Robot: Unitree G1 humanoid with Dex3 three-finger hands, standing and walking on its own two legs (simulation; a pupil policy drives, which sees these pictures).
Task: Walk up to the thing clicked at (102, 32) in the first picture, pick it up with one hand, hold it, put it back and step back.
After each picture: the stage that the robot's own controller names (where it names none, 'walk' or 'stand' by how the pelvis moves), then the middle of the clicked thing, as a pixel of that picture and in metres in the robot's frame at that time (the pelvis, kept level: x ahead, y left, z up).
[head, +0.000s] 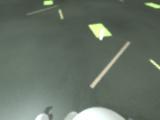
stand; (101, 34) +2.00 -0.26 -0.65
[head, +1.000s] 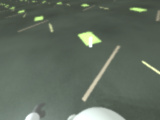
walk; (90, 42) +1.87 +0.12 -0.61
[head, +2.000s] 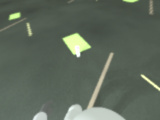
walk; (77, 51) +1.24 +0.36 -0.64
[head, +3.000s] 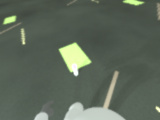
walk; (75, 70) +0.78 +0.31 -0.65
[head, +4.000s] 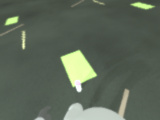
walk; (78, 86) +0.50 +0.22 -0.65
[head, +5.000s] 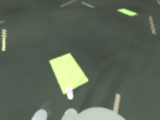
stand; (70, 93) +0.39 +0.22 -0.64
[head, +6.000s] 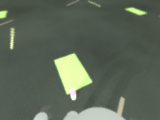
stand; (73, 94) +0.38 +0.19 -0.65
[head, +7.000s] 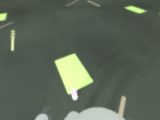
stand; (74, 94) +0.38 +0.20 -0.66
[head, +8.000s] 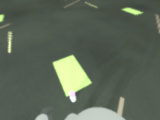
stand; (72, 96) +0.36 +0.21 -0.66
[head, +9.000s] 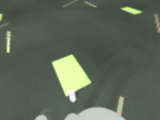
stand; (72, 96) +0.36 +0.21 -0.66
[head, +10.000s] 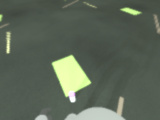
go down; (72, 97) +0.36 +0.21 -0.66
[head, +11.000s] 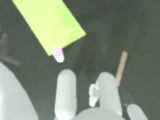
go down; (58, 55) +0.44 +0.24 -0.28
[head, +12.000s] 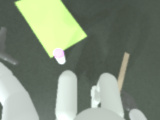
approach; (60, 57) +0.44 +0.24 -0.26
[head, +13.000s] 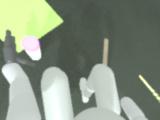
close in; (33, 50) +0.43 +0.28 -0.17
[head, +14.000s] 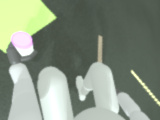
close; (25, 49) +0.43 +0.29 -0.16
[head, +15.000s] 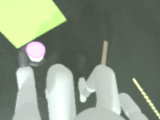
lift; (36, 55) +0.37 +0.28 -0.16
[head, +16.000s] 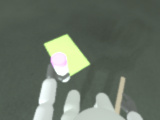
lift; (62, 69) +0.32 +0.18 +0.04
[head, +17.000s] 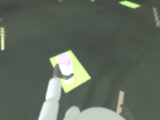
hold; (67, 70) +0.33 +0.16 +0.06
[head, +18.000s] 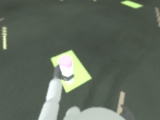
hold; (67, 71) +0.32 +0.16 +0.05
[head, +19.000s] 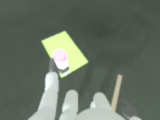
crouch; (62, 64) +0.38 +0.19 -0.01
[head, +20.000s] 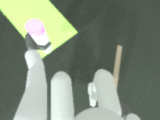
lower; (42, 40) +0.50 +0.26 -0.04
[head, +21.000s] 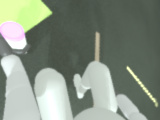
lower; (17, 42) +0.46 +0.30 -0.17
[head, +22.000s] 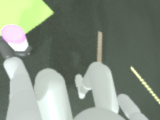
lower; (19, 44) +0.44 +0.30 -0.16
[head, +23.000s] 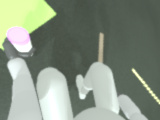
lower; (23, 45) +0.44 +0.30 -0.16
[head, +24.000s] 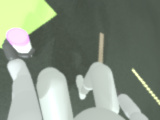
lower; (23, 46) +0.43 +0.30 -0.17
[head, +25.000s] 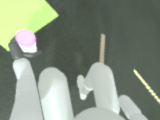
open; (29, 46) +0.44 +0.28 -0.17
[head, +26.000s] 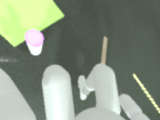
stand; (35, 45) +0.43 +0.28 -0.17
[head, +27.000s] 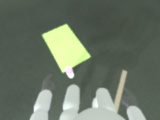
stand; (70, 73) +0.42 +0.21 -0.46
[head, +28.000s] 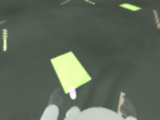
stand; (72, 93) +0.39 +0.19 -0.60
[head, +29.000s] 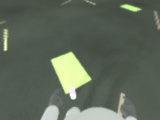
stand; (72, 93) +0.38 +0.19 -0.60
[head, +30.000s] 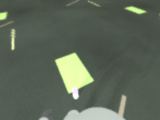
stand; (75, 93) +0.39 +0.18 -0.65
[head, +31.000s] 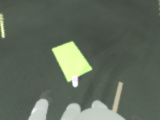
walk; (75, 81) +0.45 +0.14 -0.64
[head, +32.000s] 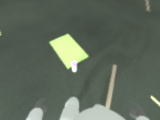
walk; (74, 66) +0.67 +0.22 -0.63
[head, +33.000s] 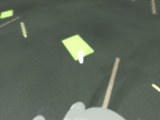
stand; (81, 57) +1.01 +0.25 -0.64
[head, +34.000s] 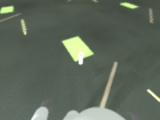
stand; (80, 58) +1.04 +0.19 -0.65
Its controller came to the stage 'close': yes
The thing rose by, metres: 0.69
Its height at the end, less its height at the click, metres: +0.00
